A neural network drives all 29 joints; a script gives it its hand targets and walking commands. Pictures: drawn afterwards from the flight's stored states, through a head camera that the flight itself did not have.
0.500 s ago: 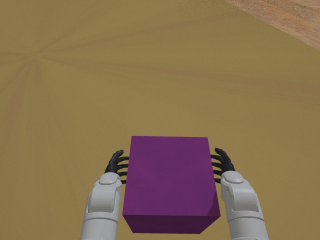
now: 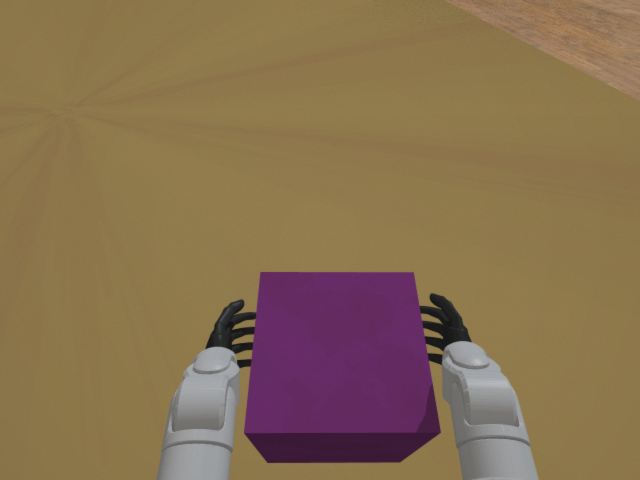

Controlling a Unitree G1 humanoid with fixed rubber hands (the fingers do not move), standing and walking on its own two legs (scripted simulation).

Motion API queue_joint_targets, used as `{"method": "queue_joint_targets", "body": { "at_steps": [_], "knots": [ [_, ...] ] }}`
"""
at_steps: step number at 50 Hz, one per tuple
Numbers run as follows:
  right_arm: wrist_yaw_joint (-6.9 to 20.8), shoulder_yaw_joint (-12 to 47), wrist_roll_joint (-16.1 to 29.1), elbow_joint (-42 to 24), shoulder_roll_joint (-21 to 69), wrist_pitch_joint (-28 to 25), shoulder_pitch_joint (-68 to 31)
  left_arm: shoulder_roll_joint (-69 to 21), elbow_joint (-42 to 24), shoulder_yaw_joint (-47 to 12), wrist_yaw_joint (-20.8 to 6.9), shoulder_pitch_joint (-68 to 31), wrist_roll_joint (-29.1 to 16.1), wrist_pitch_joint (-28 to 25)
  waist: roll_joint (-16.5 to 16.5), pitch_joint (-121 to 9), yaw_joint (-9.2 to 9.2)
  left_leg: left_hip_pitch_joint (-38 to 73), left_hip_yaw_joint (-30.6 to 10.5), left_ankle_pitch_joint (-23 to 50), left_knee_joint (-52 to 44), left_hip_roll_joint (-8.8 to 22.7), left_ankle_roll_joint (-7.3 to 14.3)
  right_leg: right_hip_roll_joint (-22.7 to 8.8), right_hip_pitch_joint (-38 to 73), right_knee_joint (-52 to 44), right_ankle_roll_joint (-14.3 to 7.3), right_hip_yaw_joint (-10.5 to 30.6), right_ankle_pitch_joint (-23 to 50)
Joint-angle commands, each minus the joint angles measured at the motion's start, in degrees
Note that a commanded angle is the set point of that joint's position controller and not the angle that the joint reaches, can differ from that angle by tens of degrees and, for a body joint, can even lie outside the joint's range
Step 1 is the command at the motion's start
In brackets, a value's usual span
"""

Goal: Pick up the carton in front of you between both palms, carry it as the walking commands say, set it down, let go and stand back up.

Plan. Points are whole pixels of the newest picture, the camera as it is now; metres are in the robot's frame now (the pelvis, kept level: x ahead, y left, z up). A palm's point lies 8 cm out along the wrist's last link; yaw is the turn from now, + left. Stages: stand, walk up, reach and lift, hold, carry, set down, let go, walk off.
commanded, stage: hold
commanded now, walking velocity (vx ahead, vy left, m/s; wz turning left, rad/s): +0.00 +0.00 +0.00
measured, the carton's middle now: (335, 374) +0.30 +0.00 -0.07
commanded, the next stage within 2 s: set down in 0.30 s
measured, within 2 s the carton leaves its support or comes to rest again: neither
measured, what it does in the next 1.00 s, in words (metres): lowers itself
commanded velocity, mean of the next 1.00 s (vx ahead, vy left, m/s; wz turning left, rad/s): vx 0.00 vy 0.00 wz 0.00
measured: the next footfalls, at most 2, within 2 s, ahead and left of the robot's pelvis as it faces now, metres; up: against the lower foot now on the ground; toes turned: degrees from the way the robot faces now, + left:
none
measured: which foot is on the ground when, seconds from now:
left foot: down 0.00-1.00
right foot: down 0.00-1.00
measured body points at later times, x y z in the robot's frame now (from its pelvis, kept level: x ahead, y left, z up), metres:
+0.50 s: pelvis -0.03 +0.00 -0.01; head -0.08 +0.00 +0.44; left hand +0.28 +0.16 +0.03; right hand +0.29 -0.14 +0.04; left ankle +0.01 +0.13 -0.74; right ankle +0.02 -0.12 -0.74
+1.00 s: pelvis -0.04 +0.01 -0.08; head +0.17 +0.03 +0.31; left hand +0.36 +0.17 -0.17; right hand +0.35 -0.13 -0.16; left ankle +0.01 +0.13 -0.74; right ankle +0.02 -0.12 -0.74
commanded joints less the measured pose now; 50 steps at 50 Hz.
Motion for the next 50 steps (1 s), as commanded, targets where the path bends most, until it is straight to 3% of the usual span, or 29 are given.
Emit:
{"method": "queue_joint_targets", "body": {
  "at_steps": [1,9,18,25,30,34,38,43,47,50],
  "knots": [
    [14.03,29.81,13.81,-3.38,53.21,-2.54,-24.52,-53.13,-5.03,-29.78,-14.31,-28.76,-14.24,-3.83,-0.30,-17.15,-0.26,1.11,-4.63,13.24,-2.49,-6.65,1.22,5.85,11.30,-0.71,-0.27,5.82,15.50],
    [16.22,26.60,12.75,2.39,54.74,-1.89,-29.27,-54.80,1.67,-25.85,-16.18,-33.00,-12.63,-3.42,-0.09,-11.53,-0.21,-1.98,-4.37,-0.72,-4.53,-5.68,1.94,5.30,7.88,-2.75,-0.84,4.94,0.77],
    [18.70,23.35,11.91,8.68,57.06,-2.44,-37.79,-56.97,7.19,-23.33,-18.40,-42.33,-12.08,-4.29,0.32,-9.64,-0.59,-4.73,-3.90,-11.77,-4.60,-4.76,2.36,4.89,5.61,-2.56,-0.84,4.38,-10.89],
    [18.08,11.51,6.15,23.29,56.44,-5.66,-49.19,-53.50,22.45,-10.89,-18.88,-54.56,-5.67,-8.19,-1.22,-6.83,-0.63,-7.15,-3.32,-15.37,0.56,-5.37,2.64,3.97,-0.41,-0.22,-1.15,5.36,-18.51],
    [14.30,-1.59,-1.14,29.83,49.92,-8.88,-50.23,-46.31,30.41,1.83,-16.43,-54.76,2.07,-11.31,-0.45,-4.85,-0.68,-13.94,-3.56,-13.64,5.31,-5.36,2.78,4.24,-6.63,4.90,-1.11,4.78,-15.59],
    [11.33,-7.52,-5.87,29.78,43.10,-14.26,-46.08,-38.85,31.77,6.65,-14.79,-51.04,6.34,-16.35,-0.66,-8.96,-1.28,-20.12,-3.30,-4.51,10.02,-5.97,2.13,5.48,-13.13,10.22,-0.40,3.91,-4.21],
    [10.04,-2.64,-4.24,27.18,44.76,-23.13,-45.18,-40.30,31.63,1.89,-14.41,-49.96,4.83,-24.80,0.14,-19.92,-1.92,-24.49,-3.59,7.11,15.52,-7.63,1.19,6.55,-18.16,16.34,0.85,3.50,7.77],
    [10.20,10.47,1.64,23.33,50.73,-31.93,-48.96,-46.48,27.47,-11.55,-14.00,-53.27,-0.78,-33.60,1.40,-43.58,-1.61,-27.18,-3.42,19.85,24.83,-8.70,0.06,8.26,-23.31,25.64,1.55,2.58,18.90],
    [10.13,20.05,5.97,18.40,53.51,-33.80,-52.56,-48.26,21.42,-21.10,-13.74,-56.83,-5.22,-35.33,1.66,-63.01,-1.26,-29.02,-3.15,27.85,32.39,-8.54,-0.95,8.71,-29.33,32.93,2.47,2.07,23.78],
    [10.38,22.52,7.28,17.47,54.65,-32.48,-53.02,-49.27,19.91,-24.05,-13.92,-57.27,-6.55,-33.81,2.48,-67.78,-1.09,-32.27,-2.32,25.85,35.80,-8.78,-1.33,9.15,-36.31,36.24,2.90,1.53,20.37]
  ]
}}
